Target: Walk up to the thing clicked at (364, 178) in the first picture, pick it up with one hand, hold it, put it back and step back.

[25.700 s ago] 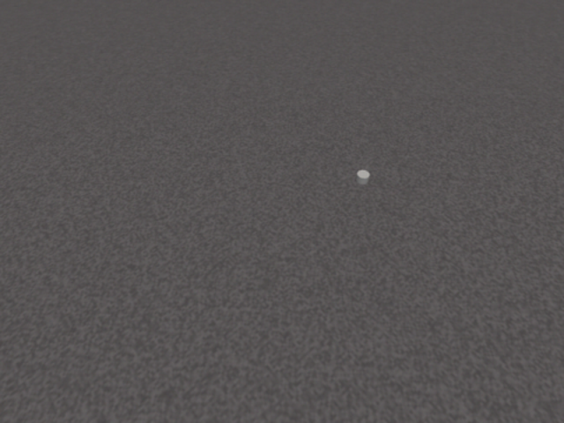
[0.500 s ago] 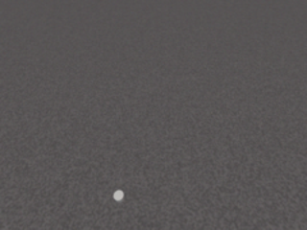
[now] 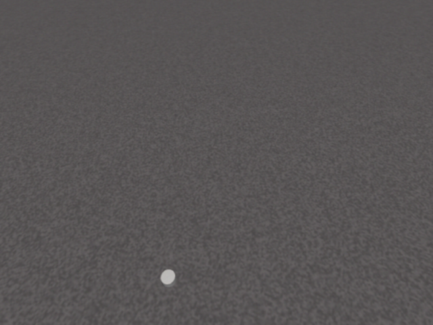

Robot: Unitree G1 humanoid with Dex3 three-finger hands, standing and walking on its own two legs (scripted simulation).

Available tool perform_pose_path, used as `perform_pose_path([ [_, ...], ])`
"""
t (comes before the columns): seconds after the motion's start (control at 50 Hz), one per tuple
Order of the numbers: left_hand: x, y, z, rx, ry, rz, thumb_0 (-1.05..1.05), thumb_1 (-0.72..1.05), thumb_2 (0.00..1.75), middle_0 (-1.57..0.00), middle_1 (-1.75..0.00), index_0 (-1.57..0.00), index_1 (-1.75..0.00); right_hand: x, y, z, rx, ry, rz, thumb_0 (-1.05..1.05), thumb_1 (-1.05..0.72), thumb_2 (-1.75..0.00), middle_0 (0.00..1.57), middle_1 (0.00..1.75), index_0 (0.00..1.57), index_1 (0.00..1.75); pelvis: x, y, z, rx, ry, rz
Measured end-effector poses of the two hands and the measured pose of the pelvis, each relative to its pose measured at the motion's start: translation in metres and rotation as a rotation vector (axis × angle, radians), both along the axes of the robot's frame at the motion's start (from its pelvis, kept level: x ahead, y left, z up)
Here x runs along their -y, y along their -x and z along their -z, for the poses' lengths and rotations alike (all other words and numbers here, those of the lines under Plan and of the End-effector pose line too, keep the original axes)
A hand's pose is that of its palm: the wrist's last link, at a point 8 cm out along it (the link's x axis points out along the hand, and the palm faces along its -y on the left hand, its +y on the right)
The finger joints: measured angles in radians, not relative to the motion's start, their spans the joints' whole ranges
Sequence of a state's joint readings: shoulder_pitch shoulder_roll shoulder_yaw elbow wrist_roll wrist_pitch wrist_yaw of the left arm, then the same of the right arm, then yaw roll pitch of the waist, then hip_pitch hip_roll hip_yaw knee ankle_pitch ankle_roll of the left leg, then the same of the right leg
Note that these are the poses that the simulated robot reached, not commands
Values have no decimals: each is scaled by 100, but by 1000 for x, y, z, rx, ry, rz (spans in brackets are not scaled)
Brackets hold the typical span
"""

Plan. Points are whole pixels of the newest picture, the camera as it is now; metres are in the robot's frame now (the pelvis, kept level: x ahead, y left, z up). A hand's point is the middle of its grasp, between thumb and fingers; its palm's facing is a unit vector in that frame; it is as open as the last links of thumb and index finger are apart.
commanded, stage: stand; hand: left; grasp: from above
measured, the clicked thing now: (168, 278) +0.46 +0.24 -0.76
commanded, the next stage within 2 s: rise first in 0.10 s
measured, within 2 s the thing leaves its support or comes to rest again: neither
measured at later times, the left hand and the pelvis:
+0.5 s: hand out of the picture +0.16 +0.25 -0.17, palm faces -0.05 -0.93 -0.35, open 10.1 cm; pelvis -0.01 +0.00 -0.02, yaw -1 degrees
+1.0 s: hand out of the picture +0.13 +0.26 -0.23, palm faces -0.14 -0.89 -0.44, open 14.0 cm; pelvis -0.02 +0.00 -0.09, yaw -1 degrees
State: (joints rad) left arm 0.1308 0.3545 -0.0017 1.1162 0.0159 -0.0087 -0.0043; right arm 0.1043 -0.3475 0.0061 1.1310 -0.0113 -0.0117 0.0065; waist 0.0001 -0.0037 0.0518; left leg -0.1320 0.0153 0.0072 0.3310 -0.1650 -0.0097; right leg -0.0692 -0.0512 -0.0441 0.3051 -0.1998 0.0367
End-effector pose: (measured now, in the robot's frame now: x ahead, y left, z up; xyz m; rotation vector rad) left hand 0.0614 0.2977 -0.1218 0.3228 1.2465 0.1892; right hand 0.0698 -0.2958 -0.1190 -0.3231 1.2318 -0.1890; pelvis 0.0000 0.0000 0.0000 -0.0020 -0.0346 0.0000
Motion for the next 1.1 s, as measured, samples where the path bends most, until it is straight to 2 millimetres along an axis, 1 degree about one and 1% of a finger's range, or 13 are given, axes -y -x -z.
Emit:
perform_pose_path([
  [0.22, 1, -1, 0, 0, -1, -2, 0, 90, 90, -20, -30, -20, -30, 1, -2, 0, 1, -1, -2, 0, -90, -90, 20, 30, 20, 30, 1, -1, 0, 0, -1, -1],
  [0.24, 2, -3, -1, 17, -1, -13, 0, 90, 91, -20, -31, -20, -31, 0, -3, 0, 18, -1, 6, 0, -90, -90, 20, 30, 20, 30, 1, -1, 1, -11, -1, 0],
  [0.32, 7, -34, 2, 107, 10, -36, 1, 80, 93, -19, -41, -18, -40, -11, -11, 0, 118, -13, 6, 0, -91, -91, 20, 29, 20, 30, 2, 8, 6, -55, 2, -4],
  [0.38, 5, -61, 9, 129, 15, -13, 1, 66, 93, -17, -54, -17, -54, -20, -10, 3, 148, -27, 11, 0, -91, -91, 20, 29, 20, 30, 5, 14, 13, -100, 4, 3],
  [0.42, 4, -76, 12, 144, 10, 13, 0, 55, 93, -15, -65, -15, -64, -24, -8, 5, 163, -37, 22, 0, -91, -91, 20, 29, 20, 30, 6, 15, 17, -124, 4, 11],
  [0.46, 4, -85, 14, 146, 1, 39, 0, 42, 94, -12, -75, -13, -73, -28, -5, 7, 175, -47, 38, 0, -91, -90, 20, 30, 20, 30, 6, 15, 20, -138, 5, 17],
  [0.5, 5, -88, 16, 130, -8, 63, 0, 28, 95, -10, -84, -11, -81, -31, -2, 9, 184, -55, 52, 0, -90, -90, 20, 30, 20, 30, 4, 13, 23, -150, 7, 20],
  [0.56, 5, -88, 21, 103, -24, 78, 0, 7, 96, -7, -93, -9, -91, -33, -2, 12, 200, -63, 58, 0, -89, -90, 20, 30, 20, 30, 2, 12, 29, -174, 9, 26],
  [0.64, 3, -81, 33, 80, -45, 82, 0, -19, 98, -6, -101, -7, -100, -33, -7, 20, 232, -60, 46, 0, -88, -90, 20, 30, 20, 30, 0, 12, 40, -209, 12, 28],
  [0.74, -2, -74, 47, 93, -70, 96, 0, -39, 100, -6, -106, -6, -105, -33, -22, 32, 279, -41, 18, 1, -87, -90, 20, 30, 20, 30, -1, 13, 58, -250, 17, 25],
  [0.84, -4, -70, 55, 99, -83, 119, 0, -47, 100, -6, -107, -6, -107, -36, -40, 39, 337, -28, -8, 1, -87, -89, 20, 30, 20, 30, -2, 14, 72, -280, 24, 23],
  [0.96, -4, -66, 63, 90, -96, 149, -1, -50, 99, -6, -108, -6, -108, -43, -60, 45, 405, -27, -41, 1, -87, -90, 20, 30, 20, 30, -3, 15, 85, -312, 32, 21],
  [1.1, -5, -64, 73, 87, -120, 181, -1, -51, 97, -6, -109, -7, -108, -52, -73, 55, 449, -34, -69, 1, -87, -90, 20, 30, 20, 30, -4, 16, 100, -349, 38, 21],
])
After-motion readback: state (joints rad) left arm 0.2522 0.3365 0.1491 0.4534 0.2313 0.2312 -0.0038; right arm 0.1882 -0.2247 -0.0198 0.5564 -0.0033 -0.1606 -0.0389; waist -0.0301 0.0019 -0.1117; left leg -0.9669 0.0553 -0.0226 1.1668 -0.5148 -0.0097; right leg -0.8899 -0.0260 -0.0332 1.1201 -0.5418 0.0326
